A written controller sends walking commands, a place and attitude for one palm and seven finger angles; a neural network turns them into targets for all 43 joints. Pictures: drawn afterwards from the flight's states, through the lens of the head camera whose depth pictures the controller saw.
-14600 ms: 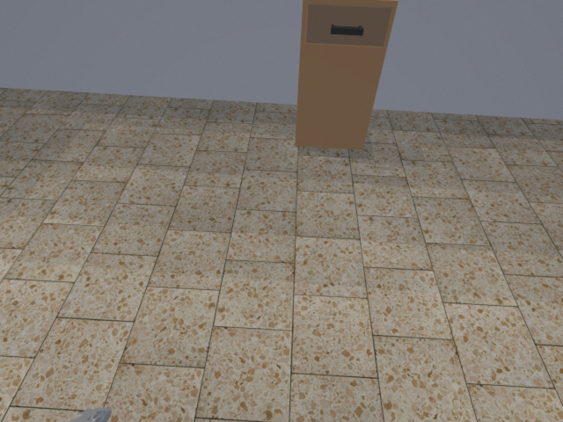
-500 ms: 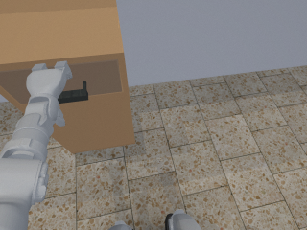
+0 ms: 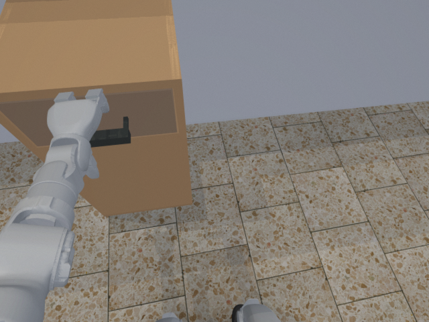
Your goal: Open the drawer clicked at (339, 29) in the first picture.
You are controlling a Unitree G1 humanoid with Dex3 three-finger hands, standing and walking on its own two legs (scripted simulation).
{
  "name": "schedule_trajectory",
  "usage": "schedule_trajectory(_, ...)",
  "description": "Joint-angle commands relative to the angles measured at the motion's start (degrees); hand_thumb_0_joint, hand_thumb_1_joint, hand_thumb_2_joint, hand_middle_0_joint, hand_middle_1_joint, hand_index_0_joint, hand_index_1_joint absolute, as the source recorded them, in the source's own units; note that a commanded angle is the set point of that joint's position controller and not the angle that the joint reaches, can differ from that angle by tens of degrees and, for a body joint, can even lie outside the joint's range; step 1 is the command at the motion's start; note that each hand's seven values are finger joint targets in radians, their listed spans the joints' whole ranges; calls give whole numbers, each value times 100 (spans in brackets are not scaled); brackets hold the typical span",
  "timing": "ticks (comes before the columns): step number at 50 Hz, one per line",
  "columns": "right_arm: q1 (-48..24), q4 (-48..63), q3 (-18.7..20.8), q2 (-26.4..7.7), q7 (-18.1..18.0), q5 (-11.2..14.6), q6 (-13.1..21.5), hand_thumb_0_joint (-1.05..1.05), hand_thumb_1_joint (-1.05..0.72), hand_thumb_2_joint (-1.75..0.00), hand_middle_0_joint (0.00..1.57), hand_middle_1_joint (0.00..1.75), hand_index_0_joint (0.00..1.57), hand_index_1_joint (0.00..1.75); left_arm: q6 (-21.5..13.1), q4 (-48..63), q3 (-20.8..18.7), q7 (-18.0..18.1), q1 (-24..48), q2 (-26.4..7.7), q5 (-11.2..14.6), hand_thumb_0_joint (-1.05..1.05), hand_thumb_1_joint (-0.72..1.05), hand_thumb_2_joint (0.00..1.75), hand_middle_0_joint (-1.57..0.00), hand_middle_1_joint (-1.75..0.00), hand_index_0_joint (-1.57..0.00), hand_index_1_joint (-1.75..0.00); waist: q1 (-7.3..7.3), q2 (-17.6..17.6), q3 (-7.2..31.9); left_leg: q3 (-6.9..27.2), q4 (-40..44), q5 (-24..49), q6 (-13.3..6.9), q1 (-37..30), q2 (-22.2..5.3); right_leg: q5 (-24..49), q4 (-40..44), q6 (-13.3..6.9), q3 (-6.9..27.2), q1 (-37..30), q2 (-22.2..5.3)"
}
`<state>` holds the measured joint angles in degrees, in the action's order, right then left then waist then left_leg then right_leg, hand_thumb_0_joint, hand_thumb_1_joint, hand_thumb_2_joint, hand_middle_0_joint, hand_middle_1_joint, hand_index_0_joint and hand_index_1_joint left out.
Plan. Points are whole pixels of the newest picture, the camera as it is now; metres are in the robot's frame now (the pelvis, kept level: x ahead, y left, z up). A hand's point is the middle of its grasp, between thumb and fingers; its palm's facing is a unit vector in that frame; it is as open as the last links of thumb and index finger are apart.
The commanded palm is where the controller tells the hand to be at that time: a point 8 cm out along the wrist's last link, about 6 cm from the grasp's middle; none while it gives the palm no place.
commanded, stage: move the hooked fingers above the handle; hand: left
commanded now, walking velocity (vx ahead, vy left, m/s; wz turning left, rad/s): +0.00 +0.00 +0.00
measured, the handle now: (98, 130) +0.53 +0.24 -0.05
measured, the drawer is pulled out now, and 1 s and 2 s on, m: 0.00 0.00 0.00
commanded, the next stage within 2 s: lower the fingers behind the handle in 0.08 s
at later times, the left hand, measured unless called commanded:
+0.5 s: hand (88, 145) +0.47 +0.24 -0.02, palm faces -0.11 -0.04 -0.99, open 13.8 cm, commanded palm +0.46 +0.24 +0.04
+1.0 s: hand (93, 152) +0.47 +0.24 -0.05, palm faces -0.10 -0.04 -0.99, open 13.8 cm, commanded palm +0.47 +0.23 +0.01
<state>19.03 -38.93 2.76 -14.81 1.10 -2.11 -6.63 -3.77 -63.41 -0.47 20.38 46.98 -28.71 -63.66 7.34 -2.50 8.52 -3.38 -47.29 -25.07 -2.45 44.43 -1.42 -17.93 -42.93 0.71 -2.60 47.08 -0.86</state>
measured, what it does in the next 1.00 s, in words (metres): stands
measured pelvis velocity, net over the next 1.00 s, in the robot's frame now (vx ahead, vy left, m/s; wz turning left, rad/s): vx -0.02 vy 0.01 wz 0.00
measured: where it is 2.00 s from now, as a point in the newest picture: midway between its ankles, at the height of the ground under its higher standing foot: outside the picture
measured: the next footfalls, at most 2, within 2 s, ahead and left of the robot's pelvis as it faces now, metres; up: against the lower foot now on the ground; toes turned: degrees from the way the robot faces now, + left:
none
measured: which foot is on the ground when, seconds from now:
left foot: down 0.00-1.00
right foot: down 0.00-1.00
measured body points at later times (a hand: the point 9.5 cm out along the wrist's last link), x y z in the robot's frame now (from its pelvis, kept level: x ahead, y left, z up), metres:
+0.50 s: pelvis +0.00 -0.01 +0.00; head +0.12 +0.00 +0.43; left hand +0.47 +0.24 +0.04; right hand +0.00 -0.29 -0.13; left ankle -0.04 +0.09 -0.70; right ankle +0.01 -0.13 -0.70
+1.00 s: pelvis -0.02 +0.01 -0.03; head +0.13 +0.02 +0.40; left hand +0.47 +0.24 +0.00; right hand -0.02 -0.27 -0.15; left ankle -0.04 +0.09 -0.70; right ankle +0.01 -0.13 -0.70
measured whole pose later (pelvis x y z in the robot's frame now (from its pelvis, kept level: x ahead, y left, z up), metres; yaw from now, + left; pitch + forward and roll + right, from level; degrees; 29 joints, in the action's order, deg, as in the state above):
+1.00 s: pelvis -0.02 +0.01 -0.03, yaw +0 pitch +27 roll -3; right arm 19.8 -39.7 2.0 -14.5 1.1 -3.4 -5.6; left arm -6.9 -66.1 -2.3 22.9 48.0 -30.9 -65.5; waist 8.9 -2.8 9.6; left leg -2.8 -58.0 -28.3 -3.1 56.6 -1.6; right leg -20.5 -52.5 1.1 -2.9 58.7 -1.1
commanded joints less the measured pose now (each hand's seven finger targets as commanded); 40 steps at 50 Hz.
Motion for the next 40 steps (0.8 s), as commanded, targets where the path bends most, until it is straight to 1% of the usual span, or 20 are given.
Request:
schedule_trajectory(1, 989, 255, 371, -983, -94, 17, -16, 0, -90, -90, 20, 30, 20, 30, -23, 1198, -288, 127, 2036, -1391, 65, 0, -50, 30, -30, -120, -30, -120, -30, -338, 2691, 352, 408, 3749, 56, -1825, 36, 2240, 164, -293, 56, -1651, 299)
schedule_trajectory(3, 948, 262, 373, -987, -93, 28, -31, 0, -90, -90, 20, 30, 20, 30, -61, 1188, -341, 109, 1825, -1399, 98, 0, -50, 30, -30, -120, -30, -120, -67, -222, 2500, 296, 440, 3533, 41, -1721, 44, 2168, 214, -295, 55, -1670, 300)
schedule_trajectory(4, 936, 266, 372, -986, -104, 34, -24, 0, -90, -90, 20, 30, 20, 30, -77, 1197, -246, 118, 1906, -1307, 106, 0, -50, 30, -30, -120, -30, -120, 12, -115, 2379, 283, 476, 3296, 25, -1623, 54, 2093, 256, -286, 52, -1659, 301)
schedule_trajectory(5, 926, 248, 372, -982, -121, 27, -10, 0, -90, -90, 20, 30, 20, 30, -141, 1331, -298, 131, 2080, -1387, 109, 0, -50, 30, -30, -120, -30, -120, 28, -138, 2396, 277, 491, 3314, 11, -1628, 49, 2152, 269, -291, 77, -1706, 282)
schedule_trajectory(7, 910, 264, 363, -1002, -136, 29, -22, 0, -90, -90, 20, 30, 20, 30, -203, 1393, -540, 182, 1925, -1715, 80, 0, -50, 30, -30, -120, -30, -120, -87, -217, 2555, 249, 497, 3194, 8, -1550, 107, 2164, 229, -296, 116, -1875, 275)
schedule_trajectory(9, 916, 221, 379, -980, -140, 30, -1, 0, -90, -90, 20, 30, 20, 30, -226, 1396, -362, 249, 2112, -1502, 49, 0, -50, 30, -30, -120, -30, -120, 27, -210, 2401, 249, 497, 3070, 5, -1542, 97, 2031, 259, -294, 93, -1694, 279)
schedule_trajectory(11, 954, 151, 374, -998, -143, 29, 14, 0, -90, -90, 20, 30, 20, 30, -211, 1180, -385, 291, 2124, -1547, 40, 0, -50, 30, -30, -120, -30, -120, 75, -115, 2281, 250, 471, 2976, 2, -1401, 107, 1999, 239, -290, 98, -1632, 272)
schedule_trajectory(14, 992, 121, 396, -1000, -121, 11, 40, 0, -90, -90, 20, 30, 20, 30, -219, 1077, -275, 279, 2006, -1354, 90, 0, -50, 30, -30, -120, -30, -120, 84, -123, 2410, 229, 396, 2964, -1, -1412, 124, 2039, 221, -289, 116, -1605, 281)
schedule_trajectory(16, 1016, 108, 391, -1009, -122, 13, 42, 0, -90, -90, 20, 30, 20, 30, -259, 1029, -355, 241, 1983, -1490, 88, 0, -50, 30, -30, -120, -30, -120, 69, -163, 2492, 213, 359, 2926, -7, -1321, 149, 2102, 182, -285, 146, -1672, 272)
schedule_trajectory(18, 1008, 108, 375, -1011, -130, 14, 41, 0, -90, -90, 20, 30, 20, 30, -265, 908, -256, 230, 2018, -1419, 57, 0, -50, 30, -30, -120, -30, -120, 129, -123, 2293, 199, 320, 2734, -17, -1147, 159, 1981, 171, -282, 140, -1517, 273)
schedule_trajectory(20, 1004, 104, 369, -1032, -147, -11, 46, 0, -90, -90, 20, 30, 20, 30, -355, 1042, -432, 239, 2176, -1666, 45, 0, -50, 30, -30, -120, -30, -120, 126, -87, 2415, 207, 254, 2707, -35, -1071, 160, 1999, 111, -283, 167, -1560, 264)
schedule_trajectory(21, 1027, 121, 374, -1044, -152, -20, 49, 0, -90, -90, 20, 30, 20, 30, -416, 1158, -576, 257, 2174, -1876, 22, 0, -50, 30, -30, -120, -30, -120, 62, -256, 2665, 202, 196, 2761, -32, -1099, 179, 2043, 37, -278, 196, -1605, 264)
schedule_trajectory(24, 989, 140, 369, -1016, -139, -47, 47, 0, -90, -90, 20, 30, 20, 30, -471, 1148, -589, 332, 1999, -1826, -14, 0, -50, 30, -30, -120, -30, -120, 0, -404, 2672, 199, 96, 2855, -10, -1031, 172, 2054, -82, -295, 172, -1475, 275)
schedule_trajectory(27, 1003, 123, 370, -1042, -109, -60, 37, 0, -90, -90, 20, 30, 20, 30, -416, 909, -694, 409, 1742, -1882, 16, 0, -50, 30, -30, -120, -30, -120, -13, -255, 2612, 194, -4, 2833, -17, -851, 172, 2092, -146, -283, 171, -1427, 286)
schedule_trajectory(29, 1008, 134, 360, -1048, -113, -48, 43, 0, -90, -90, 20, 30, 20, 30, -381, 895, -589, 441, 1929, -1826, -5, 0, -50, 30, -30, -120, -30, -120, 90, -121, 2572, 200, -40, 2636, -31, -679, 177, 2003, -168, -266, 171, -1379, 282)
schedule_trajectory(30, 985, 128, 361, -1062, -114, -64, 47, 0, -90, -90, 20, 30, 20, 30, -402, 975, -692, 446, 1972, -1950, -22, 0, -50, 30, -30, -120, -30, -120, 56, -202, 2680, 214, -65, 2714, -29, -719, 166, 2030, -204, -275, 179, -1372, 271)
schedule_trajectory(32, 1022, 121, 385, -1043, -105, -71, 59, 0, -90, -90, 20, 30, 20, 30, -425, 1104, -612, 465, 1993, -1853, -72, 0, -50, 30, -30, -120, -30, -120, 21, -528, 2934, 257, -124, 2907, 6, -991, 147, 1966, -293, -297, 142, -1185, 292)
schedule_trajectory(34, 1037, 72, 413, -1024, -96, -75, 83, 0, -90, -90, 20, 30, 20, 30, -435, 1077, -362, 470, 2128, -1477, -38, 0, -50, 30, -30, -120, -30, -120, 178, -460, 2741, 310, -172, 2845, 21, -1082, 95, 1739, -268, -286, 87, -865, 308)
schedule_trajectory(37, 1059, 23, 385, -1067, -112, -80, 92, 0, -90, -90, 20, 30, 20, 30, -425, 965, -472, 475, 2204, -1658, -12, 0, -50, 30, -30, -120, -30, -120, 199, -404, 2720, 360, -237, 2710, 17, -948, 98, 1585, -342, -284, 78, -725, 303)
schedule_trajectory(40, 1051, 10, 360, -1064, -85, -83, 97, 0, -90, -90, 20, 30, 20, 30, -326, 691, -337, 455, 2166, -1442, -19, 0, -50, 30, -30, -120, -30, -120, 241, -428, 2481, 389, -263, 2631, 29, -866, 77, 1395, -369, -308, 27, -446, 308)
